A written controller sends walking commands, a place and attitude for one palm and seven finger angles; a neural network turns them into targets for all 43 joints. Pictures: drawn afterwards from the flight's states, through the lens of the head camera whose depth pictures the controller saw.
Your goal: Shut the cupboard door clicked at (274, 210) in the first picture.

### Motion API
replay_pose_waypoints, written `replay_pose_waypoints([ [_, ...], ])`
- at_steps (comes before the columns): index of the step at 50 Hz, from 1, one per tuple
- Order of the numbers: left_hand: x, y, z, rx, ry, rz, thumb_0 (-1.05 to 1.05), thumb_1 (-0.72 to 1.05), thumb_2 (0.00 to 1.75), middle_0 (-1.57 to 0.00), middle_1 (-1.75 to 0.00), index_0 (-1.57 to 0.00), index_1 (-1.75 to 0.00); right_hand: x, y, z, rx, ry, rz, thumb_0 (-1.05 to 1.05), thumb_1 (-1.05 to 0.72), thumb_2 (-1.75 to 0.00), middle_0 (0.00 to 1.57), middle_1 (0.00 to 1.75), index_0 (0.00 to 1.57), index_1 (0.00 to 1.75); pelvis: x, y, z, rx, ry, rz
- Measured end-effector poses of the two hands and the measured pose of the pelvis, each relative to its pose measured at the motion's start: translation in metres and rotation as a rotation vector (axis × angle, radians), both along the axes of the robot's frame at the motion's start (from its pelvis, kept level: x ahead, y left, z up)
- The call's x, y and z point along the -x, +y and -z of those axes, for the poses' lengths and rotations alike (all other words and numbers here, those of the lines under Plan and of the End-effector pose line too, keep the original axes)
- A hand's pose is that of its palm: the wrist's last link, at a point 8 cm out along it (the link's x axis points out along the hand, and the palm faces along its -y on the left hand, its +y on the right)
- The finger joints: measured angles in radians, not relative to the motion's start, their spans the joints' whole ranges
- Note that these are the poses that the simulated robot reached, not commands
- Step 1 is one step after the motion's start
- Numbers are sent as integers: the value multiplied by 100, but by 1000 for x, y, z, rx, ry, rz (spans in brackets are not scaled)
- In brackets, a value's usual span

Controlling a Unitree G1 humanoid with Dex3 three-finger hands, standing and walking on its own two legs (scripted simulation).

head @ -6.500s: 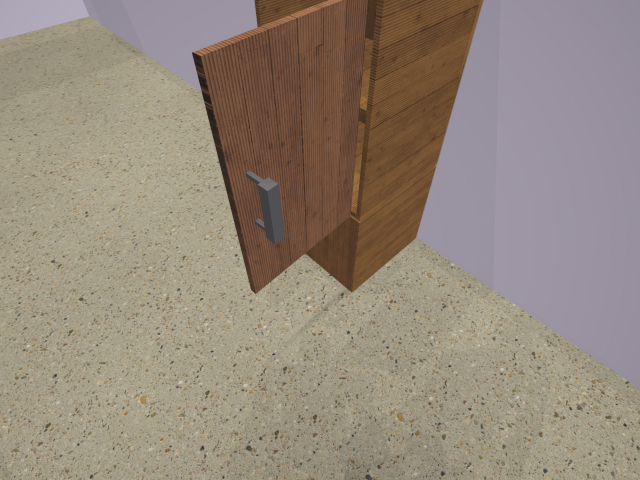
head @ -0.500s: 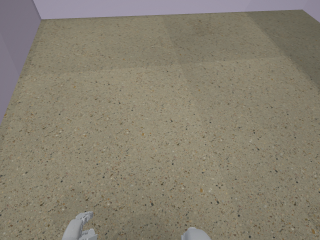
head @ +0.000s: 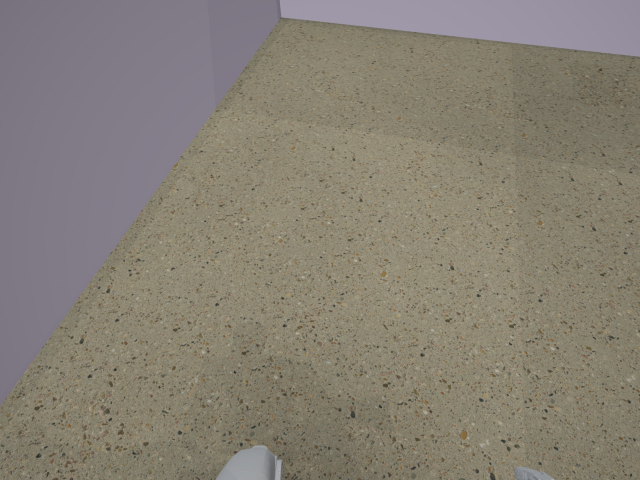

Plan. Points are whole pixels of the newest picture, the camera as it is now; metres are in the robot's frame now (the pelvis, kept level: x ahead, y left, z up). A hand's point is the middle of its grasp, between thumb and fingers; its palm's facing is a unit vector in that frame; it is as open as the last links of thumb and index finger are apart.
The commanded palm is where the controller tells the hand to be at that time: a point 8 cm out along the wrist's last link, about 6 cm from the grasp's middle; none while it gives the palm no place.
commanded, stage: walk to a spot facing it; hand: left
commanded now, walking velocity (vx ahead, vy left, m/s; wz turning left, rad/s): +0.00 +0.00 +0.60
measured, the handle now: out of the picture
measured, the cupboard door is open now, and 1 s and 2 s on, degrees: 94 94 94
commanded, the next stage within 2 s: none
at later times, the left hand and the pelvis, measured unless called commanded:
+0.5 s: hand out of the picture +0.07 +0.23 -0.16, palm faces +0.25 -0.93 -0.26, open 7.4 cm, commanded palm none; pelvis +0.01 -0.01 +0.00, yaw +15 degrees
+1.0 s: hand out of the picture -0.05 +0.14 -0.17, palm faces +0.58 -0.77 -0.27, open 7.3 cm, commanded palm none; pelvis +0.02 -0.05 +0.00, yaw +36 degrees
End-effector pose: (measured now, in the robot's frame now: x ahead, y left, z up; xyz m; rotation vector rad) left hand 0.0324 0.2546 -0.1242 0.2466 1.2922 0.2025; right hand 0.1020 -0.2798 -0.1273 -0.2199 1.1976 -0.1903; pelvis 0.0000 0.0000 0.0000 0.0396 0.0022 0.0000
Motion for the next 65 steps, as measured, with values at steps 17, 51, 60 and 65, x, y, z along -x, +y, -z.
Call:
replay_pose_waypoints([
  [17, 28, 40, 15, 38, -26, -211, 1, 91, 90, -19, -30, -20, -30, -60, 85, -8, -20, -47, -272, 0, -90, -90, 20, 30, 20, 30, -5, 23, 2, 48, 1, -187],
  [51, 132, -77, 12, 22, -27, -649, 0, 91, 90, -20, -30, -20, -30, -163, 86, 3, -24, 11, -668, 1, -91, -90, 20, 30, 19, 30, -22, -48, 6, 9, -6, -645],
  [60, 180, -61, 28, 44, 25, -782, 1, 91, 90, -19, -30, -20, -30, -174, 146, -9, -4, -87, -822, 0, -90, -90, 20, 30, 20, 30, -10, -31, 11, 38, -10, -745],
  [65, 162, -49, 13, 18, -61, -797, 1, 91, 90, -19, -30, -20, -30, -161, 142, -9, 3, -13, -844, 0, -90, -90, 20, 30, 20, 30, -14, -32, 0, 55, -6, -791],
])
